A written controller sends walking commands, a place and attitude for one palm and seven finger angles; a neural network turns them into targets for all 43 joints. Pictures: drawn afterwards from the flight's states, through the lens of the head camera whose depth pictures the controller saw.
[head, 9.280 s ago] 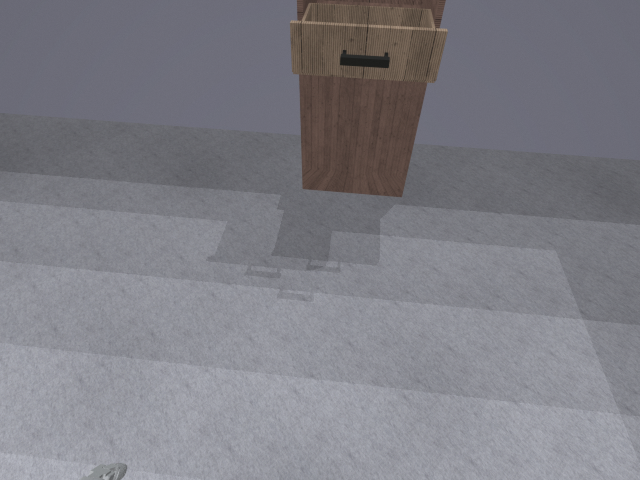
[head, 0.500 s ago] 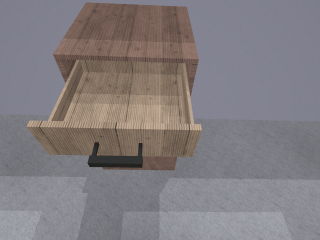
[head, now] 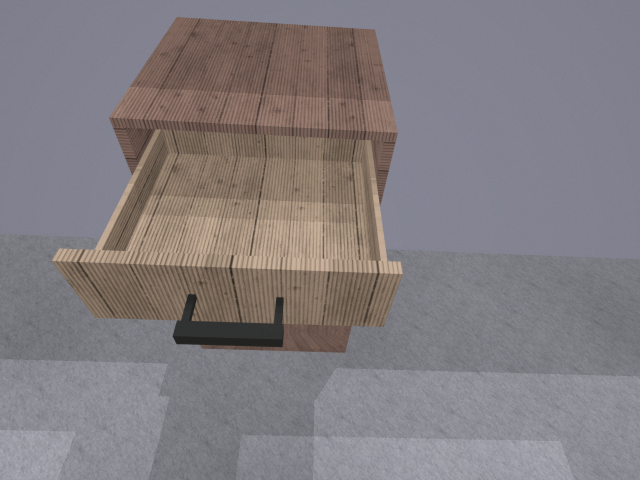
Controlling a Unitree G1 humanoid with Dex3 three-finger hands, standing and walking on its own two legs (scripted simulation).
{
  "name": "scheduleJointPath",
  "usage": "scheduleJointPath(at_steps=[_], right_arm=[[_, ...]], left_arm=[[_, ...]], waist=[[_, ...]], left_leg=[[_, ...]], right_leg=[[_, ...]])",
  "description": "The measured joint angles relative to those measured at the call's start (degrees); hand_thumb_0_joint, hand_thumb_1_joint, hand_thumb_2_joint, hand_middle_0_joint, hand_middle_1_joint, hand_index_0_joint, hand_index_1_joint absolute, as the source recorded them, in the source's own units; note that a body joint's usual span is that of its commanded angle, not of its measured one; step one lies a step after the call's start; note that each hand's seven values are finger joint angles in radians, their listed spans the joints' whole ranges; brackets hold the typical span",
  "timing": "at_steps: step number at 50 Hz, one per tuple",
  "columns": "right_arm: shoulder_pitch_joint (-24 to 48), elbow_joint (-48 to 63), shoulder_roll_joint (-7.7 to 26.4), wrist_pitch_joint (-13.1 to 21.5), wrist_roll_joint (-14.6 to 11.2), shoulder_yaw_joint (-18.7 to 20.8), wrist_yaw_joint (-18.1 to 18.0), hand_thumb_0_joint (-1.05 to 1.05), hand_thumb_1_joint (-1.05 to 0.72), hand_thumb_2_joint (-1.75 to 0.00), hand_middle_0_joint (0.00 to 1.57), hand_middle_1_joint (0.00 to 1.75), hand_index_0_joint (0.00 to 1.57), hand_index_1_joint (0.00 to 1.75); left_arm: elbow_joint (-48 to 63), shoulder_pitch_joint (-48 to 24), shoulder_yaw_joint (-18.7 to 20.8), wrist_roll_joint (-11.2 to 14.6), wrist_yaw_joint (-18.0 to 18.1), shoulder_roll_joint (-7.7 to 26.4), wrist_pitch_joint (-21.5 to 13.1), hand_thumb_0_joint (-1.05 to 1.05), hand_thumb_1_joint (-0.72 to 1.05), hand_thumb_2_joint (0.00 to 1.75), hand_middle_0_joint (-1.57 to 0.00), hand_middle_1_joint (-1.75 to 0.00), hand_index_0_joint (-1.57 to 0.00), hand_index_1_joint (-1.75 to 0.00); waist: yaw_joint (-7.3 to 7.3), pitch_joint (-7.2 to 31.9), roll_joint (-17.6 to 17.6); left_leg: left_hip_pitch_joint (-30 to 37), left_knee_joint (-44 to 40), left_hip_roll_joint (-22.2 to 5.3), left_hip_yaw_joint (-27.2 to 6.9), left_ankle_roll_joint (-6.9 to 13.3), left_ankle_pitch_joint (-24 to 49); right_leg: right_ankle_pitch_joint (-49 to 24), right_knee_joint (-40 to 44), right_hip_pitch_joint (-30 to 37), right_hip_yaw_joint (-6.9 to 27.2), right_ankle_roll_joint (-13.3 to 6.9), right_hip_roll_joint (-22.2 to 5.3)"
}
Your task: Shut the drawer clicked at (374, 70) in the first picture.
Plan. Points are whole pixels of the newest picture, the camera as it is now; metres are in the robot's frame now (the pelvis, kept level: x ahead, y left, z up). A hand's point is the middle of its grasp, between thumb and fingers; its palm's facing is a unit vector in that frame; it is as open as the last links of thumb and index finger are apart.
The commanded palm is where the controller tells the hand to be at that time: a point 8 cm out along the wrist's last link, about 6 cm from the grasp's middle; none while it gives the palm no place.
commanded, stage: look again from close up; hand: left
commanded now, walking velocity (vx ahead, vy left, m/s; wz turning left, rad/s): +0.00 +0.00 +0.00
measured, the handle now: (232, 318) +0.31 +0.14 +0.01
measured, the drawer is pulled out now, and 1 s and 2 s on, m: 0.28 0.28 0.28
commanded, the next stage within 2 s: raise the hand and make a fist in 0.26 s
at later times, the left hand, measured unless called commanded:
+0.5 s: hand out of the picture +0.12 +0.19 -0.08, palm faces +0.22 -0.95 -0.21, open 7.1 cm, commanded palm +0.08 +0.21 -0.05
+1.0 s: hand (211, 468) +0.14 +0.13 +0.01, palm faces +0.06 -1.00 -0.05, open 4.8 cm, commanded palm +0.10 +0.19 +0.01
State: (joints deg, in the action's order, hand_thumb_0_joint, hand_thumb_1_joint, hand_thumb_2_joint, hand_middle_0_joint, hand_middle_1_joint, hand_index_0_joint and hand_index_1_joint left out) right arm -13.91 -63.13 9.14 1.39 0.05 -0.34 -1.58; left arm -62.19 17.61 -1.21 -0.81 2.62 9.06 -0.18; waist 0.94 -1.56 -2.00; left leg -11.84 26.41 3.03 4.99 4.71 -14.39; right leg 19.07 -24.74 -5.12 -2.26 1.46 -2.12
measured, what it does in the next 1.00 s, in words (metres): lowers itself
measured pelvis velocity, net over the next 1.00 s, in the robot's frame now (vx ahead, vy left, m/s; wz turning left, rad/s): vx -0.05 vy -0.05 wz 0.06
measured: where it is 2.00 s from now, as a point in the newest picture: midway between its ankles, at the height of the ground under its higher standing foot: outside the picture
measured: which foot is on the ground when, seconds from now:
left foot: down 0.00-1.00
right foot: down 0.00-1.00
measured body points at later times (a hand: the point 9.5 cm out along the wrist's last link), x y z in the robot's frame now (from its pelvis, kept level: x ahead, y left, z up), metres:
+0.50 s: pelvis -0.02 -0.01 -0.01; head +0.00 -0.01 +0.44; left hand +0.10 +0.24 -0.06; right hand +0.04 -0.24 -0.14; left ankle +0.00 +0.06 -0.74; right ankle -0.05 -0.12 -0.74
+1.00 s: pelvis -0.05 -0.05 -0.07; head -0.03 -0.06 +0.38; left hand +0.13 +0.18 +0.01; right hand +0.17 -0.24 -0.13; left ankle +0.00 +0.06 -0.74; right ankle -0.04 -0.11 -0.74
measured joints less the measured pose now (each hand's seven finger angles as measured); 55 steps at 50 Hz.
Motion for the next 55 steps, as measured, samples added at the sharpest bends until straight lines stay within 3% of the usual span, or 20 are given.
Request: scheduleJointPath(at_steps=[19,20,21,22,25,27,30,32,34,37,42,45,51,55], right_arm=[[-2.0,-0.9,-0.6,-0.3,0.0,-0.3,0.2,0.01,-0.93,-0.90,0.20,0.29,0.20,0.30],[-3.1,1.8,-0.4,0.1,-0.5,-0.3,0.1,0.01,-0.93,-0.90,0.20,0.30,0.20,0.30],[-4.7,4.5,-0.2,2.5,-0.9,-0.5,-0.4,0.01,-0.93,-0.90,0.20,0.30,0.20,0.30],[-5.9,6.5,0.0,5.5,-1.3,-0.4,-0.7,0.01,-0.93,-0.90,0.20,0.30,0.20,0.30],[-6.7,12.2,1.1,11.5,-1.8,0.3,-0.5,0.02,-0.93,-0.90,0.20,0.30,0.20,0.30],[-5.4,15.9,2.7,12.7,-1.1,0.9,0.2,0.01,-0.92,-0.90,0.20,0.30,0.20,0.30],[-1.6,20.5,4.4,12.3,-0.4,1.7,1.5,0.01,-0.92,-0.90,0.20,0.30,0.20,0.30],[0.9,23.9,4.6,12.2,-0.4,2.5,2.3,0.01,-0.91,-0.90,0.20,0.30,0.20,0.30],[2.7,27.6,5.0,12.3,-0.4,3.5,2.8,0.01,-0.91,-0.90,0.20,0.30,0.20,0.30],[4.8,31.9,5.8,11.8,-0.6,4.3,2.3,0.01,-0.91,-0.90,0.20,0.29,0.20,0.30],[6.0,35.4,5.5,10.3,-1.7,2.5,0.0,0.01,-0.91,-0.90,0.19,0.29,0.20,0.30],[5.1,35.6,4.1,10.3,-2.1,0.3,-0.7,0.01,-0.91,-0.90,0.20,0.29,0.20,0.30],[1.5,33.7,1.6,9.6,-2.6,-2.9,-1.3,0.01,-0.91,-0.90,0.20,0.30,0.20,0.30],[-0.9,31.9,1.6,8.9,-2.6,-2.1,-1.5,0.01,-0.90,-0.90,0.20,0.30,0.20,0.30]], left_arm=[[-0.4,0.1,0.2,-0.3,0.3,0.1,-0.3,0.00,0.91,0.90,-0.19,-0.30,-0.20,-0.30],[9.0,3.0,0.8,2.0,0.4,0.0,3.3,0.01,0.91,0.90,-0.20,-0.30,-0.20,-0.30],[20.7,6.6,1.4,3.2,1.4,0.1,4.6,0.01,0.92,0.90,-0.20,-0.31,-0.20,-0.30],[30.8,9.7,1.6,4.1,3.0,0.7,3.9,0.02,0.93,0.90,-0.20,-0.31,-0.21,-0.31],[50.4,11.4,1.8,7.0,5.0,2.2,-0.3,0.02,0.94,0.90,-0.22,-0.33,-0.23,-0.33],[55.9,8.5,3.1,8.2,3.2,1.8,-5.7,0.02,0.94,0.90,-0.24,-0.36,-0.25,-0.35],[56.9,6.9,5.7,11.1,-1.4,-0.3,-14.3,0.01,0.93,0.90,-0.28,-0.40,-0.25,-0.38],[55.7,8.7,6.7,13.0,-6.4,-1.1,-21.7,0.01,0.93,0.90,-0.31,-0.44,-0.26,-0.41],[57.2,11.4,5.5,13.1,-10.5,-1.0,-27.5,0.00,0.92,0.90,-0.35,-0.47,-0.29,-0.44],[61.9,15.2,3.6,12.3,-12.4,-0.3,-31.0,0.01,0.92,0.90,-0.41,-0.54,-0.36,-0.51],[66.7,15.0,4.4,13.3,-10.3,1.2,-28.5,0.01,0.90,0.90,-0.51,-0.64,-0.49,-0.63],[68.2,12.5,5.1,13.9,-10.9,2.4,-26.1,0.02,0.90,0.90,-0.57,-0.71,-0.56,-0.69],[68.8,9.9,6.3,15.3,-14.9,3.9,-19.3,0.02,0.90,0.90,-0.69,-0.84,-0.69,-0.83],[69.5,12.1,8.2,16.0,-14.6,3.4,-16.5,0.02,0.90,0.90,-0.77,-0.92,-0.77,-0.92]], waist=[[-0.63,-0.6,0.7],[-1.11,-0.8,0.9],[-0.78,-0.7,0.7],[-0.56,-0.1,0.4],[-2.00,1.7,0.2],[-3.27,3.1,1.3],[-3.86,7.3,3.2],[-3.46,9.3,2.7],[-2.46,10.2,2.0],[-0.67,10.5,1.8],[1.51,9.4,2.5],[1.82,9.2,3.1],[0.05,8.9,4.1],[-1.12,8.7,4.1]], left_leg=[[-0.3,-0.6,-0.3,-0.1,-0.2,0.9],[-1.2,0.2,-0.3,-0.4,-0.3,0.6],[-1.5,0.3,-0.1,-0.2,-0.4,0.7],[-1.7,-0.2,0.2,0.2,-0.6,1.0],[-4.4,1.5,1.8,-0.3,-0.5,1.4],[-8.9,6.7,1.8,-1.0,-0.4,-0.1],[-16.9,14.9,-0.2,-1.0,-1.1,-3.3],[-22.8,20.8,-1.4,-0.7,-1.4,-5.5],[-28.2,26.7,-2.2,-1.0,-1.5,-7.6],[-33.4,33.3,-2.9,-2.1,-1.9,-10.0],[-36.0,37.1,-3.1,-4.7,-3.2,-10.8],[-35.4,36.6,-3.3,-6.0,-3.8,-10.6],[-30.8,31.7,-3.7,-5.9,-4.4,-9.6],[-27.5,28.0,-3.6,-4.7,-4.2,-9.1]], right_leg=[[-0.8,0.8,-0.2,-0.1,-0.2,0.3],[-0.7,0.2,-0.8,-0.4,-0.2,0.3],[-0.4,-2.0,-2.3,-0.2,-0.9,0.1],[0.3,-5.4,-4.5,0.2,-1.5,-0.2],[1.9,-10.5,-9.8,-0.2,-2.0,-0.4],[2.0,-12.6,-13.4,-1.1,-2.5,-0.1],[3.6,-18.7,-20.7,-1.4,-3.2,1.5],[5.4,-24.2,-26.6,-1.2,-3.8,2.4],[7.4,-29.6,-31.7,-1.7,-4.6,3.0],[9.7,-35.5,-36.2,-3.0,-5.5,3.3],[11.3,-38.2,-37.5,-5.7,-6.1,3.6],[11.0,-36.8,-36.3,-6.8,-6.5,4.1],[9.4,-31.6,-31.8,-6.4,-6.5,4.8],[8.6,-28.5,-29.2,-5.0,-6.1,4.8]])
